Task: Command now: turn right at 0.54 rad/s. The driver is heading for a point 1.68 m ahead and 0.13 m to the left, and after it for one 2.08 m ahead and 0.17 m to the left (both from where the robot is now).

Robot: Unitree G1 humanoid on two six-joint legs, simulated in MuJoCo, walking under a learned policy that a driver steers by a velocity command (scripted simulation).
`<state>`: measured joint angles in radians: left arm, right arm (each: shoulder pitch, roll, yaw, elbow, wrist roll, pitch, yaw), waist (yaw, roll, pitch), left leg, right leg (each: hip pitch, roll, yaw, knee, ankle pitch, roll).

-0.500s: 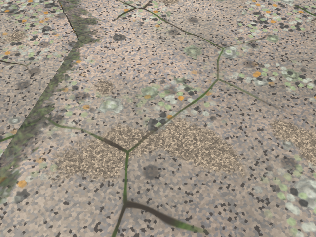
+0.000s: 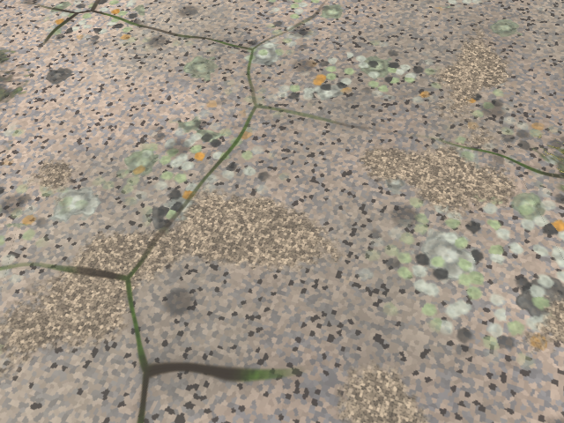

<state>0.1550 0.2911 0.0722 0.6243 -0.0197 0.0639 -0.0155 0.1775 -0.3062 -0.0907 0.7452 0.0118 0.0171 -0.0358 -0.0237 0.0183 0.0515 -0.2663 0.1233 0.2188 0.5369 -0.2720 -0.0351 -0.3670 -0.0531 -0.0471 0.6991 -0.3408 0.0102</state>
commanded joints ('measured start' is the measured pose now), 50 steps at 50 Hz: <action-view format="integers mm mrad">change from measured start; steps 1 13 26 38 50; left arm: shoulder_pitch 137 -7 -15 -39 -39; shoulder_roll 181 106 101 164 133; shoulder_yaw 68 7 8 55 49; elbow -38 -65 -10 -39 -25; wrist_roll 5 30 48 26 26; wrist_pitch -6 -78 -82 -74 -64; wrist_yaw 13 41 41 57 55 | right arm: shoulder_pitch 36 -49 -56 -40 36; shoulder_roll -92 -50 -126 -62 -138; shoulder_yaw -24 -3 -5 -2 -10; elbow -32 -51 -58 -147 -179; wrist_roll -4 -13 3 10 13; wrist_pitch -4 4 -20 24 -27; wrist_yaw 13 -3 22 43 26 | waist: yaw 46 19 50 27 18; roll -89 -134 109 -112 82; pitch -138 -142 -101 -93 -138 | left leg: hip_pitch -115 -259 -45 -230 180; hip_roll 88 -64 -2 -40 83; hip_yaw -24 -276 -402 -234 -620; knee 193 391 -82 386 -253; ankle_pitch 31 -27 254 -241 -40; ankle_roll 45 -49 96 15 266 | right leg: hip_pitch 312 224 189 197 -348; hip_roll -15 -142 55 -289 6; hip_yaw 111 272 68 201 123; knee -276 -368 -185 -318 459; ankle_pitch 390 418 153 523 -16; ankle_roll -96 -225 -49 -250 44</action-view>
